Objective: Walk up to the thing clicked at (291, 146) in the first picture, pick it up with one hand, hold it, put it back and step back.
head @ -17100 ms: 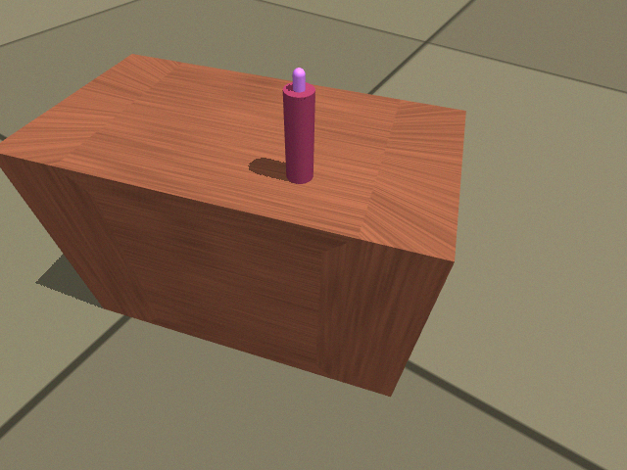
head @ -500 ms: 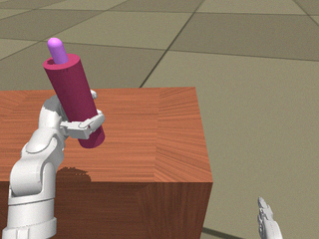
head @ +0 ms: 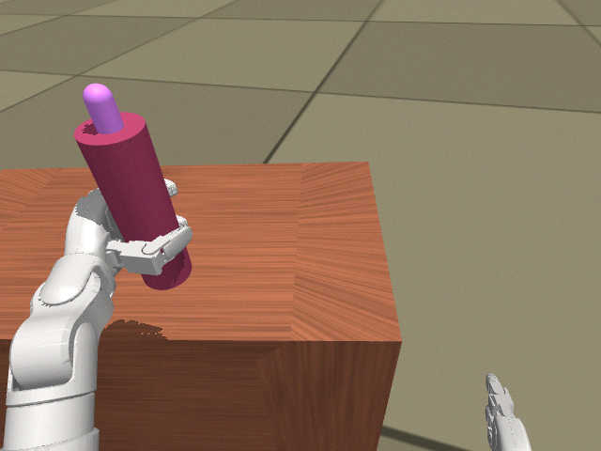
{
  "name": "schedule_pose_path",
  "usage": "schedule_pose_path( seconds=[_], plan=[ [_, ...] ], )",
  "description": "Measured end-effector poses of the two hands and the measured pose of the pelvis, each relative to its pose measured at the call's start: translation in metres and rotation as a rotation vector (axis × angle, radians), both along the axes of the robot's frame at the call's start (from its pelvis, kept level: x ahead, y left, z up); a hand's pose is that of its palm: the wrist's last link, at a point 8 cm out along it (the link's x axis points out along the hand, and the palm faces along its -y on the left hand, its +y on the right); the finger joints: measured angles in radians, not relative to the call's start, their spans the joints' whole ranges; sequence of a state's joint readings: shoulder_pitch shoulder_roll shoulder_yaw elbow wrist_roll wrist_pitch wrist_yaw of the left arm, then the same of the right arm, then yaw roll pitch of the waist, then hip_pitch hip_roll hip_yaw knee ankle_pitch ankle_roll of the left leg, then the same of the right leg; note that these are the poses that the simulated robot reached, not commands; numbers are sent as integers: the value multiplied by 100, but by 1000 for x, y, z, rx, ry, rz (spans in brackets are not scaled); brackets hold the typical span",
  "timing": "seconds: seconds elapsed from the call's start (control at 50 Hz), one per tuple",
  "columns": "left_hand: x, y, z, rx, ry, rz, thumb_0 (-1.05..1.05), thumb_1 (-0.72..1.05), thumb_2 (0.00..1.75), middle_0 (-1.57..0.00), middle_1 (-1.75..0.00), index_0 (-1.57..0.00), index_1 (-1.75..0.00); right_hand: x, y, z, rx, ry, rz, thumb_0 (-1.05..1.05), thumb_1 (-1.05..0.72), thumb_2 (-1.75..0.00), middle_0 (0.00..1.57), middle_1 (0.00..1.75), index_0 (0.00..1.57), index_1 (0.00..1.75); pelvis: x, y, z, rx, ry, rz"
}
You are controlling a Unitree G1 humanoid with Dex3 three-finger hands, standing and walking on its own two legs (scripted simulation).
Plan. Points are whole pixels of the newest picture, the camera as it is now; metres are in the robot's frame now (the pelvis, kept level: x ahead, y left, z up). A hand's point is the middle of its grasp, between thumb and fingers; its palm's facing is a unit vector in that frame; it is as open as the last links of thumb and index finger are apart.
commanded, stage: hold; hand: left
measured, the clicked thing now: (138, 197) +0.32 +0.17 +0.25
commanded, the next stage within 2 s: crouch in 1.32 s
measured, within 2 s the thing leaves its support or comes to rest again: neither
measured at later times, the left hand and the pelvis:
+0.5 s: hand (159, 212) +0.34 +0.17 +0.22, palm faces +0.10 -0.99 -0.01, open 8.4 cm; pelvis +0.01 +0.00 +0.00, yaw +0 degrees
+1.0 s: hand (156, 215) +0.33 +0.17 +0.22, palm faces +0.12 -0.99 -0.03, open 8.4 cm; pelvis +0.00 +0.00 +0.00, yaw +0 degrees
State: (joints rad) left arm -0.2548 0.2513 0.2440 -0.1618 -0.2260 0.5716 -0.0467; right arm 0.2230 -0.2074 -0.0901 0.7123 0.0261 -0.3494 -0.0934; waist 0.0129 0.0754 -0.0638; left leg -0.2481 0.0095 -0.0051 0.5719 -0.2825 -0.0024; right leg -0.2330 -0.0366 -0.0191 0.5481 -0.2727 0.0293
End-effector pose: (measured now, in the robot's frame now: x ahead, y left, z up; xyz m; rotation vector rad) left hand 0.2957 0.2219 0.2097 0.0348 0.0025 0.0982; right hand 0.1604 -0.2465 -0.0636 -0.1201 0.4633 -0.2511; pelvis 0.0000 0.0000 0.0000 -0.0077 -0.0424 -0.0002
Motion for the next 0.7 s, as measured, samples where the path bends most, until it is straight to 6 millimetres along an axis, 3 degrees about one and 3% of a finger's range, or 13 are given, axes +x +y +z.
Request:
schedule_pose_path(
  seconds=[0.5,0.7],
  plan=[
    [19,-1,7,-19,-13,5,0,-23,115,-78,-107,-82,-110,4,-5,2,-8,-8,-13,-1,53,-6,5,5,5,5,7,-3,1,2,7,-1],
    [14,-4,1,-3,10,2,0,-23,115,-78,-107,-82,-110,5,-2,0,2,12,7,-1,53,-6,5,5,5,5,6,-2,1,1,6,-2]
  ],
)
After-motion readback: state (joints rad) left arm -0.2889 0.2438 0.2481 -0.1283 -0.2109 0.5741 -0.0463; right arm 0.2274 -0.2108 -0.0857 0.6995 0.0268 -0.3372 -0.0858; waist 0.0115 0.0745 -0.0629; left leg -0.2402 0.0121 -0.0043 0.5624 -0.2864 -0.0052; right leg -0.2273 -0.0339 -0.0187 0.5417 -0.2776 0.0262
